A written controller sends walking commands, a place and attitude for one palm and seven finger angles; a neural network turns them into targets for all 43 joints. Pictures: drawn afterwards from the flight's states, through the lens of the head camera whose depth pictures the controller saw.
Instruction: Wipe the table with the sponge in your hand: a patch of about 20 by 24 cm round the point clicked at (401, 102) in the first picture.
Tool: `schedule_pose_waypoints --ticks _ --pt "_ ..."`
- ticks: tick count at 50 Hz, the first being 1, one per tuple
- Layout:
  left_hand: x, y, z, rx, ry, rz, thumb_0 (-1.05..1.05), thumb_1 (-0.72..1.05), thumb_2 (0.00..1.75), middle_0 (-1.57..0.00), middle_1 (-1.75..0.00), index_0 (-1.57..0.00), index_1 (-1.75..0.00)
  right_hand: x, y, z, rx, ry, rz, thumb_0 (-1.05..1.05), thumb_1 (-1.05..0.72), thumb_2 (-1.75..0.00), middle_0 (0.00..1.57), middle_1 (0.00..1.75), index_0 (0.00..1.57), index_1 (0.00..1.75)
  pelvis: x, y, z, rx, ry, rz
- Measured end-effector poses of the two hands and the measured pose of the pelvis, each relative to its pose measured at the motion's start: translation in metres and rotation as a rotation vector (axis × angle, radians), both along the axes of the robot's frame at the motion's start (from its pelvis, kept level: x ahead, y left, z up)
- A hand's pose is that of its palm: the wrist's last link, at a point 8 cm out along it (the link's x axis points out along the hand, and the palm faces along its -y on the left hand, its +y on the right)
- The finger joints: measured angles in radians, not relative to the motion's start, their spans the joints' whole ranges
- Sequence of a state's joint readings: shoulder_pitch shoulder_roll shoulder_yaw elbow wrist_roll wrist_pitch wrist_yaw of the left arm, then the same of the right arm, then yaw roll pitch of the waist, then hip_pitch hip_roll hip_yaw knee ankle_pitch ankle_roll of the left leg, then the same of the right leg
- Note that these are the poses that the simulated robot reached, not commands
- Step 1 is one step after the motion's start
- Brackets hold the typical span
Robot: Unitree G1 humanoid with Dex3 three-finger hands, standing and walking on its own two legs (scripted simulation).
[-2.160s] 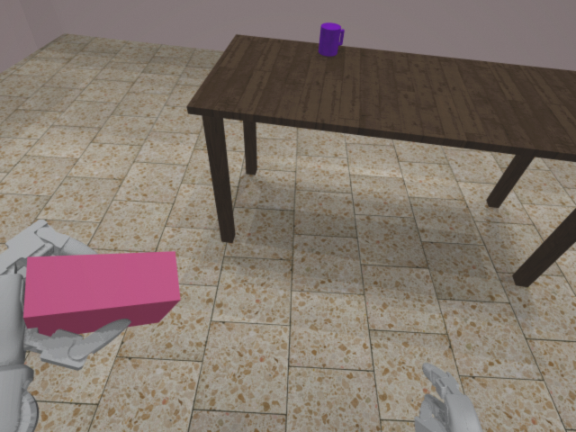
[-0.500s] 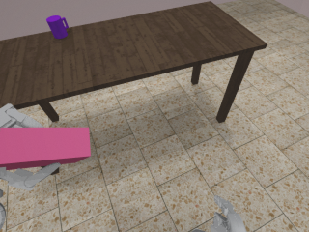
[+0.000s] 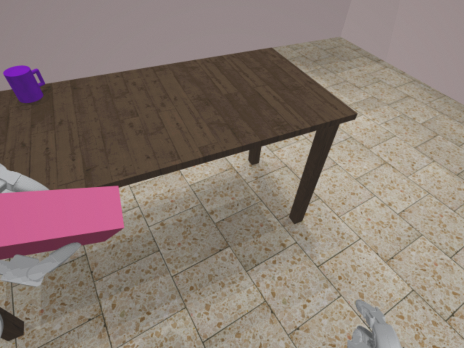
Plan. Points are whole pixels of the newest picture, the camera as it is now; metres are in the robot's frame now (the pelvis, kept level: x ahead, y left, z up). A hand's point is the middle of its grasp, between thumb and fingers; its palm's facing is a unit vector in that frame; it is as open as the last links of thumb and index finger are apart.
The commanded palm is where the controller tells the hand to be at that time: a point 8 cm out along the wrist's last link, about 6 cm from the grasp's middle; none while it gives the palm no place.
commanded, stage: take the last steps up to it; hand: left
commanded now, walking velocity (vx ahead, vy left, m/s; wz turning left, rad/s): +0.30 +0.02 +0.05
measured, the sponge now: (76, 220) +0.23 +0.22 +0.18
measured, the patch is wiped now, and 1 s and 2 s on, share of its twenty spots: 0.00 0.00 0.00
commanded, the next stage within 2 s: come to a stop and stand still in 1.30 s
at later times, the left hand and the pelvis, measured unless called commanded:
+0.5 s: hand (113, 174) +0.31 +0.20 +0.18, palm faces +0.44 -0.76 -0.48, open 9.8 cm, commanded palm +0.25 +0.23 +0.20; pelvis +0.11 -0.06 +0.02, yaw +4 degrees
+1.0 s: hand (153, 130) +0.40 +0.16 +0.19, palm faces +0.45 -0.74 -0.50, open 9.8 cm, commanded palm +0.35 +0.20 +0.20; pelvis +0.21 -0.08 +0.00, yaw +3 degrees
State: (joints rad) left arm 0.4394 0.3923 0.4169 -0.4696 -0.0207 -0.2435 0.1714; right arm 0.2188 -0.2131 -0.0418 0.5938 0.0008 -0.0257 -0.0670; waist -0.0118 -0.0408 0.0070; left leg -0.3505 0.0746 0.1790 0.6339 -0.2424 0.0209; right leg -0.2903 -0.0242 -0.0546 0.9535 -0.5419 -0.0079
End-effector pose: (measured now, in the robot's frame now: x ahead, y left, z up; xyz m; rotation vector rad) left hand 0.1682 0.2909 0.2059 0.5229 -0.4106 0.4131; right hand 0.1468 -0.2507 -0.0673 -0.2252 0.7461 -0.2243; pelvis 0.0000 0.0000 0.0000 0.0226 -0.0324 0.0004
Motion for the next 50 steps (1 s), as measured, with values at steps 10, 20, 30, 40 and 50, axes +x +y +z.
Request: schedule_pose_waypoints --ticks 10,20,30,40,50 --pt "0.032 -0.047 0.006 0.003 0.094 -0.039 0.0 -0.45 0.98 -0.79 -1.33 -0.78 -1.33 0.041 0.046 -0.012 0.171 0.004 0.139 0.01 -0.9 -0.9 0.21 0.3 0.2 0.3 0.032 -0.023 0.011 -0.022 0.012 0.023" --pt "0.07 -0.059 0.006 0.016 0.167 0.093 0.0 -0.46 0.98 -0.79 -1.33 -0.78 -1.33 0.087 -0.016 -0.032 0.127 0.14 0.132 0.01 -0.9 -0.9 0.21 0.3 0.21 0.3 0.083 -0.053 0.017 0.018 0.033 0.058" --pt "0.13 -0.067 -0.003 -0.011 0.156 -0.005 0.0 -0.46 0.99 -0.79 -1.33 -0.77 -1.33 0.154 -0.054 0.004 -0.034 0.072 0.099 0.01 -0.91 -0.9 0.2 0.3 0.2 0.3 0.133 -0.049 0.017 0.028 0.028 0.052" --pt "0.186 -0.055 0.013 0.053 0.027 -0.037 0.0 -0.46 0.99 -0.79 -1.33 -0.77 -1.34 0.203 -0.014 0.004 0.09 -0.052 0.076 0.01 -0.91 -0.9 0.2 0.3 0.2 0.3 0.172 -0.048 0.006 0.002 0.005 0.016" --pt "0.193 -0.1 0.0 0.056 0.146 0.048 0.0 -0.46 0.99 -0.79 -1.33 -0.77 -1.34 0.209 -0.025 -0.042 0.183 0.079 0.132 0.01 -0.9 -0.9 0.21 0.3 0.21 0.3 0.208 -0.085 0.0 -0.008 0.006 0.05"
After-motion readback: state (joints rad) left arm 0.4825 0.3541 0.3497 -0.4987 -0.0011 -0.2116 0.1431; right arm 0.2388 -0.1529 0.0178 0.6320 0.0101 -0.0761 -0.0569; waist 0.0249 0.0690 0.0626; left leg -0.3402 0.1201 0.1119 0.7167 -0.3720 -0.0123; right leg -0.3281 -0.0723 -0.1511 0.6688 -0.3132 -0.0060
